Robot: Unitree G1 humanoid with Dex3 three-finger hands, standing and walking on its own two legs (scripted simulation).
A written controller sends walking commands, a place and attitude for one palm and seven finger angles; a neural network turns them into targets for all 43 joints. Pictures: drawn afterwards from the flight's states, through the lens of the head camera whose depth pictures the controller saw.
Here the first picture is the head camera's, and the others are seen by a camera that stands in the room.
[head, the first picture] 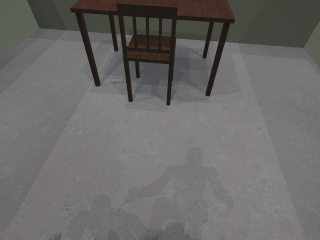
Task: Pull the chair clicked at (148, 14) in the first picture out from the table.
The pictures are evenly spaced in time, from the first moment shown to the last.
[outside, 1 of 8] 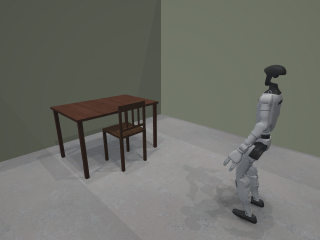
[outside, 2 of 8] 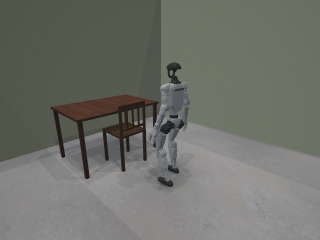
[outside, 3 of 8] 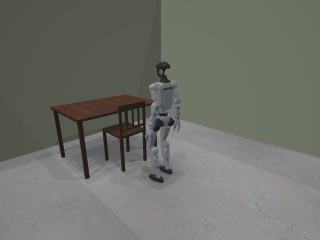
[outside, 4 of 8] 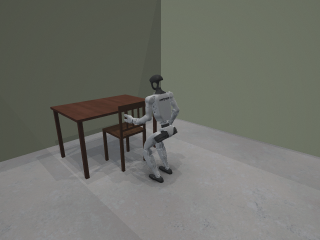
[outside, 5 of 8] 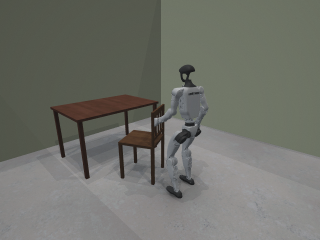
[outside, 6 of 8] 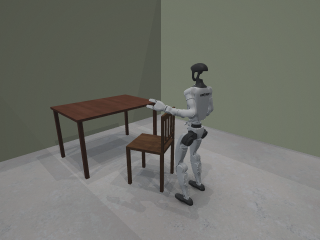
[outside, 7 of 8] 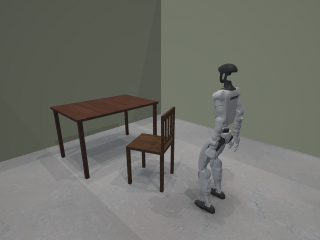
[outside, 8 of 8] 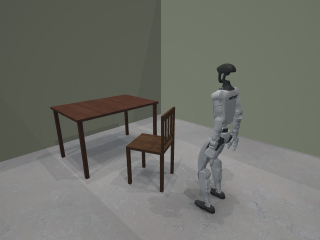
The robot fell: no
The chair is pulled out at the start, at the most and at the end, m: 0.00 0.55 0.55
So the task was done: yes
